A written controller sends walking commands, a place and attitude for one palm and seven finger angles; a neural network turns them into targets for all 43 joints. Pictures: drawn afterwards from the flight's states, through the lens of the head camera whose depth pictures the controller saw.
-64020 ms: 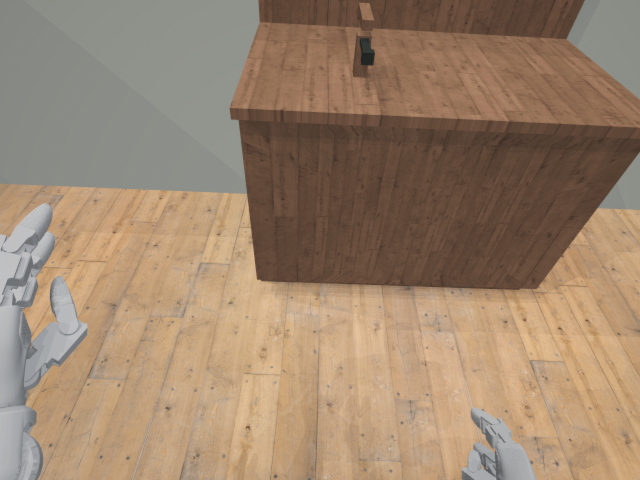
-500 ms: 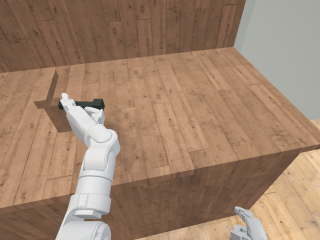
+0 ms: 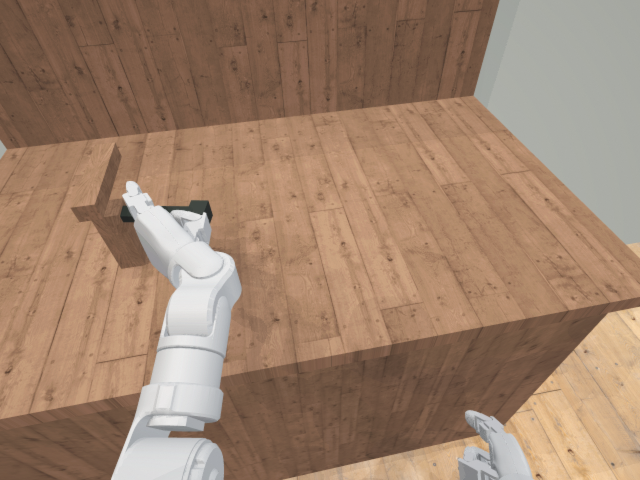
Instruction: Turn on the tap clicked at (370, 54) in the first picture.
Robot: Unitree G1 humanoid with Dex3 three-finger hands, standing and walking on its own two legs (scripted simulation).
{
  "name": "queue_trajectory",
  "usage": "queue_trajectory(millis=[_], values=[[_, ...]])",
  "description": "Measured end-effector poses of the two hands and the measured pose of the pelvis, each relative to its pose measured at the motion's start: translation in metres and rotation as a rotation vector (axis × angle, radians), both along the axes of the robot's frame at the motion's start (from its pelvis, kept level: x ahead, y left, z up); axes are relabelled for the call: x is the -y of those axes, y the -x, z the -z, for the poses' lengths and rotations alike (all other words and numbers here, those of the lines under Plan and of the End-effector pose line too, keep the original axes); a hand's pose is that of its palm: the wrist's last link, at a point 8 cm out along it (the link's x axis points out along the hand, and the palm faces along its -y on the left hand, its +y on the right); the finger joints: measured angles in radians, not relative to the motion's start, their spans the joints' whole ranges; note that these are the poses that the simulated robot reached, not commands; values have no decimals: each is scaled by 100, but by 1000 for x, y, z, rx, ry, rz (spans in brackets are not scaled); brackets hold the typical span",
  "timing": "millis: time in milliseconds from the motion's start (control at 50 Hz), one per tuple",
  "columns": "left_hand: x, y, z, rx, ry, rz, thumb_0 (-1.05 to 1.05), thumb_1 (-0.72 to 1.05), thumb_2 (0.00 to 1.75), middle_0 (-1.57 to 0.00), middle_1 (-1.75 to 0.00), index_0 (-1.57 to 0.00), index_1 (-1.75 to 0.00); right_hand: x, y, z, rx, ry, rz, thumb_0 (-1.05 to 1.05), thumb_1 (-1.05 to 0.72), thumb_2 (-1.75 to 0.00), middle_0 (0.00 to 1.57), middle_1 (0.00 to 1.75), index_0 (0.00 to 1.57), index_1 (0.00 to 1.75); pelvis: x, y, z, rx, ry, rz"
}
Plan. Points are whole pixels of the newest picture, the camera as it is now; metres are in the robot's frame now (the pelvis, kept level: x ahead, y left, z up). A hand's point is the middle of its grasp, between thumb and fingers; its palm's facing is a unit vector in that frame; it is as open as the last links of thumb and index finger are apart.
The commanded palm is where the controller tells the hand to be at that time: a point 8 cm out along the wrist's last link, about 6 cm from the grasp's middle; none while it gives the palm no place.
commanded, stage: lift the hand up off the lever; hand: left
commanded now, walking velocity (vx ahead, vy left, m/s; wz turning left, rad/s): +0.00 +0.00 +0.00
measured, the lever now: (199, 214) +0.41 +0.22 +0.12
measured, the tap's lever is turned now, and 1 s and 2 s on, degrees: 77 75 75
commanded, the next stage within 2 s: draw the hand back beside the body in 1.46 s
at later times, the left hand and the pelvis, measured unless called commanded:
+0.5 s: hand (202, 225) +0.37 +0.19 +0.15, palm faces +0.77 -0.63 -0.05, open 7.8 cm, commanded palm +0.31 +0.21 +0.17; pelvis -0.01 +0.00 +0.00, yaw +0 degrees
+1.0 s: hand (191, 228) +0.35 +0.20 +0.15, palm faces +0.77 -0.63 -0.01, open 7.8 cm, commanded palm +0.30 +0.22 +0.19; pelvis -0.01 -0.01 +0.00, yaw -1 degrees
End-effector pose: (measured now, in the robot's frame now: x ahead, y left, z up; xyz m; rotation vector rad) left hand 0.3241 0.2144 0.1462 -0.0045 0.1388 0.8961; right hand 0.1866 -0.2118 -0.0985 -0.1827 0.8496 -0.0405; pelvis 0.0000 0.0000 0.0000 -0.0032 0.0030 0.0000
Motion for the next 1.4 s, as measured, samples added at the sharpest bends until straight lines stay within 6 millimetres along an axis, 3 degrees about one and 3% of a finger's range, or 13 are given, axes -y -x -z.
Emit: queue_trajectory(millis=[420, 620, 960, 1020, 1180, 1400], values=[[2, 13, -5, -10, 26, 10, 2, 90, 90, -16, -15, -15, -15, -3, -14, -12, 75, -14, -30, 1, -90, -90, 20, 30, 20, 30, 5, 6, -1, 27, 0, -3], [2, 12, -6, -15, 40, -1, 2, 90, 90, -17, -16, -15, -15, -4, -6, -8, 67, -26, -20, 1, -90, -90, 20, 30, 20, 30, 5, 8, -1, 28, -1, 4], [-4, 22, -7, 2, 52, 18, 2, 90, 90, -20, -15, -15, -15, 13, 5, -11, 84, -14, 27, 1, -90, -90, 20, 30, 20, 30, 6, 9, -1, 41, -1, 23], [-8, 28, -14, 32, 35, 3, 2, 90, 90, -20, -16, -15, -15, 13, 4, -13, 92, -10, 24, 1, -90, -90, 20, 30, 20, 30, 5, 10, -2, 47, 0, 20], [-11, 29, -61, 128, -25, 45, 2, 91, 90, -19, -16, -15, -15, 2, -3, -17, 108, -22, -4, 1, -90, -90, 20, 30, 20, 30, 4, 15, -3, 66, -1, -1], [0, 32, -49, 60, 20, 83, 1, 90, 90, -16, -15, -15, -15, -18, -17, -26, 144, -58, -32, 1, -90, -90, 20, 30, 20, 30, -2, 18, -4, 66, -3, 5]])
